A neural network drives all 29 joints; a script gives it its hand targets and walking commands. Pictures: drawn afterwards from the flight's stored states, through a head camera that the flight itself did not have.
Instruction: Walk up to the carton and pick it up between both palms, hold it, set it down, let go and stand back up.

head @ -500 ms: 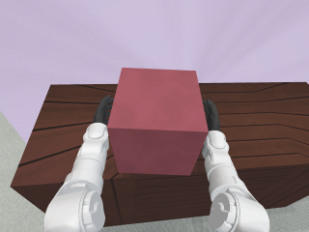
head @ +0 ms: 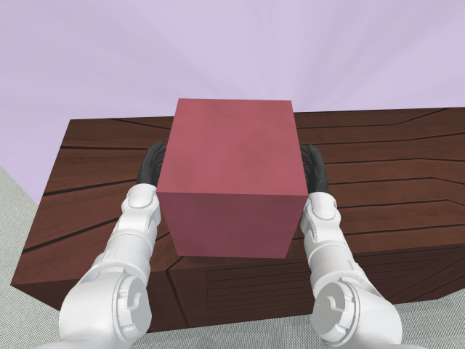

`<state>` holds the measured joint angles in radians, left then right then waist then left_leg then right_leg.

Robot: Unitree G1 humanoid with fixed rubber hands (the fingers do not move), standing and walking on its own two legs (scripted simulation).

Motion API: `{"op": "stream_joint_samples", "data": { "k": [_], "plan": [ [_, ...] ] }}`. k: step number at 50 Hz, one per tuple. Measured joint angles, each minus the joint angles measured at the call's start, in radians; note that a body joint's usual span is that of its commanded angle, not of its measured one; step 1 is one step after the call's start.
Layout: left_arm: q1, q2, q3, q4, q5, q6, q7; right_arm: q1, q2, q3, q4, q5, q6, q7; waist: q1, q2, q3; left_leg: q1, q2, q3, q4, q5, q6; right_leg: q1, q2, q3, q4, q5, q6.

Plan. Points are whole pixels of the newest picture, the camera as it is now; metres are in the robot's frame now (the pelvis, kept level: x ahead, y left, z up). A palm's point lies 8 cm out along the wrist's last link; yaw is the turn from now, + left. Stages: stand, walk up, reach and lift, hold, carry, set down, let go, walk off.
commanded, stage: set down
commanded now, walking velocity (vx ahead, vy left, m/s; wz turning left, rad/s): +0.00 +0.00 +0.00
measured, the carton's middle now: (233, 180) +0.43 +0.00 +0.02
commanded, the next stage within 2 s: none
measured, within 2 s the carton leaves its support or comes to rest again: rests again in 0.26 s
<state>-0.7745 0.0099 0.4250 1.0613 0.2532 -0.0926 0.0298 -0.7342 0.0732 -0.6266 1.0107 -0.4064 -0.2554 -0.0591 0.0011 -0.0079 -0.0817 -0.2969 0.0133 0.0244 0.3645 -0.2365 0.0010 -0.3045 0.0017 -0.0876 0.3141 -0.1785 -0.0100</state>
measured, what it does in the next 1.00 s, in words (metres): stands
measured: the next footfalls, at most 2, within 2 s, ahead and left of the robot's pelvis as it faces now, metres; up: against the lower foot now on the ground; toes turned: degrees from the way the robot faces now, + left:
none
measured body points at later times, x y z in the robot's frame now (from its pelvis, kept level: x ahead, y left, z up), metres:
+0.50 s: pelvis -0.01 +0.00 +0.00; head +0.07 +0.00 +0.44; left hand +0.42 +0.15 +0.02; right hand +0.40 -0.16 +0.02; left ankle -0.05 +0.11 -0.75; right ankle -0.03 -0.11 -0.75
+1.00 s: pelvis -0.01 +0.00 +0.00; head +0.07 +0.01 +0.44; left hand +0.42 +0.15 +0.02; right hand +0.40 -0.16 +0.02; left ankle -0.05 +0.11 -0.75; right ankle -0.03 -0.11 -0.75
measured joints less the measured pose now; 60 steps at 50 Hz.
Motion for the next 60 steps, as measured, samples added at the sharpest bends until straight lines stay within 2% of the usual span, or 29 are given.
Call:
{"op": "stream_joint_samples", "data": {
  "k": [9,13,26,39,51,55,60],
  "plan": [
    [0.004,-0.002,-0.005,0.023,0.000,-0.045,0.014,0.000,-0.017,0.014,0.033,-0.003,-0.042,-0.007,0.004,0.001,0.000,-0.044,0.006,0.013,0.021,-0.011,0.000,-0.042,0.005,0.011,0.008,-0.001,0.000],
    [0.012,-0.015,-0.009,0.025,-0.012,-0.090,0.021,0.021,-0.025,0.021,0.031,-0.002,-0.088,-0.007,0.011,0.008,-0.012,-0.076,0.008,0.013,0.030,-0.008,-0.003,-0.068,0.007,0.011,0.005,0.005,-0.002],
    [-0.040,0.009,0.018,0.130,0.007,-0.169,0.019,0.007,-0.028,0.011,0.060,-0.010,-0.119,-0.025,0.003,0.018,-0.011,-0.103,0.001,0.006,0.012,0.015,0.004,-0.101,0.000,0.003,0.007,0.019,-0.002],
    [-0.050,-0.003,0.073,0.124,0.065,-0.180,0.012,-0.009,-0.014,-0.069,0.059,-0.064,-0.126,-0.003,0.001,0.004,0.000,-0.106,0.002,0.004,0.012,0.021,0.003,-0.099,0.001,-0.001,-0.003,0.029,-0.003],
    [-0.042,-0.016,0.112,0.107,0.098,-0.185,0.003,-0.008,-0.002,-0.102,0.039,-0.100,-0.119,0.014,0.005,0.010,0.013,-0.094,0.004,0.009,0.020,0.011,0.004,-0.091,0.002,0.004,0.008,0.020,-0.001],
    [-0.046,0.000,0.099,0.129,0.090,-0.198,0.009,-0.016,-0.013,-0.072,0.061,-0.078,-0.110,0.008,0.009,0.008,0.006,-0.102,0.007,0.018,0.030,0.006,0.003,-0.104,0.005,0.013,0.022,0.016,-0.002],
    [-0.059,0.022,0.072,0.144,0.050,-0.193,0.018,-0.038,-0.039,0.035,0.098,0.018,-0.084,-0.020,0.000,0.005,0.005,-0.118,0.008,0.025,0.036,0.008,0.005,-0.124,0.005,0.020,0.031,0.019,-0.003]
  ]
}}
